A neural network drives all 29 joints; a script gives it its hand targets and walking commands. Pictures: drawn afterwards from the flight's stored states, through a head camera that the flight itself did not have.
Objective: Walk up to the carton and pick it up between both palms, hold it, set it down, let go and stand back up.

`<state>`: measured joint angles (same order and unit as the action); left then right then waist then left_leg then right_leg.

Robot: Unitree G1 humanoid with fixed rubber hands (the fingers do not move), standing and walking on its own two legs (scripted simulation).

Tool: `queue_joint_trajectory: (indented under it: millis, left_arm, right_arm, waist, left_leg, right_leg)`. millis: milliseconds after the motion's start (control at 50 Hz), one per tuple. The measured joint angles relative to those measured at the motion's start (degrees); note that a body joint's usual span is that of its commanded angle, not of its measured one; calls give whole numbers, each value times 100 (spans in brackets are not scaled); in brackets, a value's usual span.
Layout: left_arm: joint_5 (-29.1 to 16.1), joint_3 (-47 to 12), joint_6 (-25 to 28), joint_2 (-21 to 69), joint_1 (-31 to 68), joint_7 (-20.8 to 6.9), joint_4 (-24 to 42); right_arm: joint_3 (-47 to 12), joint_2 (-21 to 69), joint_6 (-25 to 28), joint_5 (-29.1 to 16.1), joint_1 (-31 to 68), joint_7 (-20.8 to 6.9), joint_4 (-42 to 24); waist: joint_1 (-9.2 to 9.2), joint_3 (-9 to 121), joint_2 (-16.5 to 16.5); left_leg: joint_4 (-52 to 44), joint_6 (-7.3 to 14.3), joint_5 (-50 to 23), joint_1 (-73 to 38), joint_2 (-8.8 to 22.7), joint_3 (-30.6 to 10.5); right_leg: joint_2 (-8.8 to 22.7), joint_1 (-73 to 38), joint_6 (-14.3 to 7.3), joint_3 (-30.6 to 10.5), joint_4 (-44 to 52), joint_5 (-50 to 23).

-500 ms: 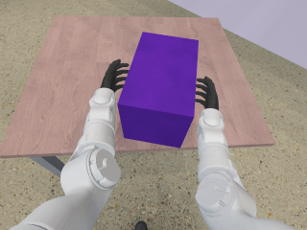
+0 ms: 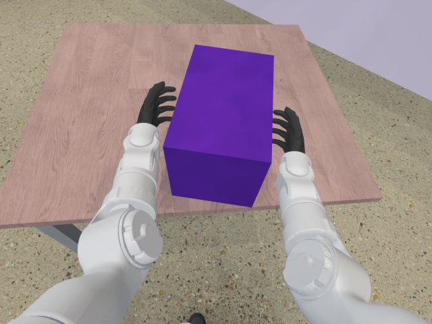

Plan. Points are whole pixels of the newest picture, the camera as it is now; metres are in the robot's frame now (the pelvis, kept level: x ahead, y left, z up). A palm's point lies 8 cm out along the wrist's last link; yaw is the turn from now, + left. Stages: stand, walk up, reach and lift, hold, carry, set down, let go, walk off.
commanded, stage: set down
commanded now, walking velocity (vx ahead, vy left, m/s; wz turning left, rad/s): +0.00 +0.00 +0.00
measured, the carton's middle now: (223, 125) +0.51 +0.05 +0.02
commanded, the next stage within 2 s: none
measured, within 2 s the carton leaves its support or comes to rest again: neither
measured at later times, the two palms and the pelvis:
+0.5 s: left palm (139, 107) +0.48 +0.22 +0.08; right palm (295, 130) +0.47 -0.10 +0.07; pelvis +0.01 +0.00 -0.02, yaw +0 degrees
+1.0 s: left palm (139, 147) +0.42 +0.21 +0.04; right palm (308, 171) +0.40 -0.13 +0.03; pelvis -0.01 -0.01 -0.01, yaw +1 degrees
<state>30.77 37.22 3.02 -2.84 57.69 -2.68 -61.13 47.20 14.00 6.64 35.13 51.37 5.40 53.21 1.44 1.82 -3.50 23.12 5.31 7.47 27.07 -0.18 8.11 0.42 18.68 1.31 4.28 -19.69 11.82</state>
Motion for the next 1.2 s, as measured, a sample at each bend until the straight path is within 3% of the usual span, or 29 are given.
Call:
queue_joint_trajectory:
  millis: [100,220,300,420,580,660,740,820,940,1060,1200]
  left_arm:
    - [-973,-904,160,-503,287,358,-797]
    - [-2025,-1825,458,-964,748,563,-1813]
    - [-2410,-2323,627,-1144,942,631,-2282]
    - [-2905,-2829,803,-1378,1152,594,-2768]
    - [-3286,-3178,900,-1587,1470,343,-3175]
    - [-3255,-3235,928,-1621,1204,297,-2894]
    - [-3121,-3036,1010,-1473,851,296,-2478]
    - [-2990,-2896,1064,-1338,425,198,-2168]
    - [-2922,-2776,1063,-1188,-522,184,-1249]
    - [-3117,-2747,937,-1313,-543,152,-1205]
    - [-3752,-3528,659,-1571,-556,66,-1342]
  right_arm:
    - [-756,-362,-136,-948,197,206,506]
    - [-1433,-670,-253,-1766,505,408,1098]
    - [-1763,-915,-185,-2231,696,479,1479]
    - [-2202,-1248,-84,-2789,941,523,1889]
    - [-2749,-1489,14,-3377,1166,587,2350]
    - [-2894,-1483,294,-3514,1089,617,2404]
    - [-3129,-1539,527,-3644,821,622,2291]
    - [-3357,-1460,730,-3778,397,718,1912]
    - [-3380,-1174,908,-3614,-438,880,1221]
    - [-3640,-1332,495,-3757,-841,983,753]
    - [-4067,-1392,-143,-4425,-916,1050,471]
  waist:
    - [-90,203,13]
    - [-256,619,-42]
    - [-339,906,55]
    - [-293,1171,199]
    - [-324,1016,145]
    - [-405,978,167]
    - [-260,999,161]
    - [-186,860,229]
    - [-207,915,340]
    - [-187,807,245]
    - [-329,689,77]
  left_leg:
    - [322,3,79,542,85,-6]
    - [612,-30,126,1292,169,-48]
    - [804,-58,203,1673,196,-126]
    - [974,-41,330,1878,193,-136]
    - [944,-90,359,1669,161,-208]
    - [984,-153,338,1733,169,-294]
    - [962,-172,265,1841,217,-282]
    - [841,-147,188,1742,208,-309]
    - [721,-131,70,1595,182,-321]
    - [667,-96,7,1192,190,-279]
    - [719,-127,50,666,134,-290]
  right_leg:
    - [-52,522,-16,4,-272,47]
    - [-112,1229,-36,39,-488,67]
    - [-138,1519,-51,111,-541,95]
    - [-126,1692,-28,115,-651,192]
    - [-113,1458,-50,180,-623,256]
    - [-133,1470,-82,261,-615,255]
    - [-179,1588,-112,233,-580,186]
    - [-186,1526,-110,248,-540,126]
    - [-169,1430,-117,253,-537,82]
    - [-168,1105,-126,211,-613,63]
    - [-109,607,-145,223,-749,140]
